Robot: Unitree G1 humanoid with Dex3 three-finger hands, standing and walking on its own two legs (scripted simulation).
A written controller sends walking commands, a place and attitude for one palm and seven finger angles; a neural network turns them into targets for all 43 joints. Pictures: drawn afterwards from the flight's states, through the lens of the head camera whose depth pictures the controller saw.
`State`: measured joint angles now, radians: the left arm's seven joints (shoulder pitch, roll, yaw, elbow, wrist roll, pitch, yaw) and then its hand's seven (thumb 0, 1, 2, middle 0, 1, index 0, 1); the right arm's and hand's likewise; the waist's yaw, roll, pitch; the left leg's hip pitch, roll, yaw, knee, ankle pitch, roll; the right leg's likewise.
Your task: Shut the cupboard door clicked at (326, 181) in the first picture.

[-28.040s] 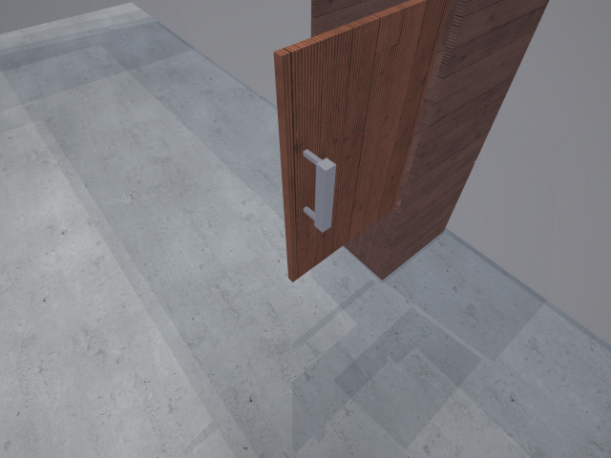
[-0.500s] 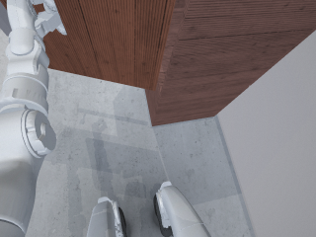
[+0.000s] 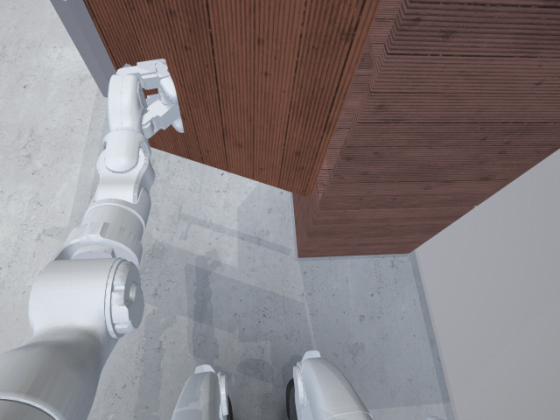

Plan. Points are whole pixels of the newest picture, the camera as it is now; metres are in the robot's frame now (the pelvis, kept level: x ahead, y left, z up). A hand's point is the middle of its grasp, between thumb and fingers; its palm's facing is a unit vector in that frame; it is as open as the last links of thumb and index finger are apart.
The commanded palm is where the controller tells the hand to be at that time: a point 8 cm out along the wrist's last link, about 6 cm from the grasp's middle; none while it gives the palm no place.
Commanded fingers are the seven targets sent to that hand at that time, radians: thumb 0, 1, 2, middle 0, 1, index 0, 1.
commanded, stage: draw the hand back to the body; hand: left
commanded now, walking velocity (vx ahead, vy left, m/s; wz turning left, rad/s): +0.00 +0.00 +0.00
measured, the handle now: (101, 40) +0.66 +0.20 +0.07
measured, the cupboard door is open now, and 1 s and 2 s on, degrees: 69 69 69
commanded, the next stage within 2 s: step back with the hand held close in 1.58 s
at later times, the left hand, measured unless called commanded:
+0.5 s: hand (78, 173) +0.38 +0.16 +0.15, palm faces -0.05 -1.00 -0.05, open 3.1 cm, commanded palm +0.34 +0.22 +0.16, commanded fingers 0.00 0.90 0.90 -1.13 -1.32 -1.13 -1.32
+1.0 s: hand out of the picture +0.25 +0.25 +0.21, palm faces +0.33 -0.89 -0.30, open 4.6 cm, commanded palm +0.20 +0.29 +0.24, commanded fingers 0.00 0.90 0.90 -0.45 -0.57 -0.45 -0.57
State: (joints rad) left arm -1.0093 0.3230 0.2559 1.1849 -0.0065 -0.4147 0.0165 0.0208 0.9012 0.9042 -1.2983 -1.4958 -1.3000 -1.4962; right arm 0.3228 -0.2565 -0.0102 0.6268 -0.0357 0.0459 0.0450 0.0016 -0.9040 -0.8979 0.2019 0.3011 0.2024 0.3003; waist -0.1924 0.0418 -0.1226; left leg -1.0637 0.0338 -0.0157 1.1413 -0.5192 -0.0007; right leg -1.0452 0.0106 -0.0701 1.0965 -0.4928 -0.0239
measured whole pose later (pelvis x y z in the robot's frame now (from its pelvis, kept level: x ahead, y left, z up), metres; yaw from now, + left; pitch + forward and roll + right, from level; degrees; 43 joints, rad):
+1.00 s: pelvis +0.01 +0.02 +0.09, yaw +1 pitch -3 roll +0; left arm 0.25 0.31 0.18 -0.18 -0.08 -0.01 0.08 0.02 0.90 0.90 -0.71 -0.85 -0.71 -0.85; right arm 0.17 -0.21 0.06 0.58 0.03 -0.01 -0.09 0.01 -0.90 -0.90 0.20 0.30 0.20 0.30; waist 0.05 0.06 0.00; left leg -0.13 -0.02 0.02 0.45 -0.26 0.03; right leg -0.12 -0.02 -0.04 0.43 -0.25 0.01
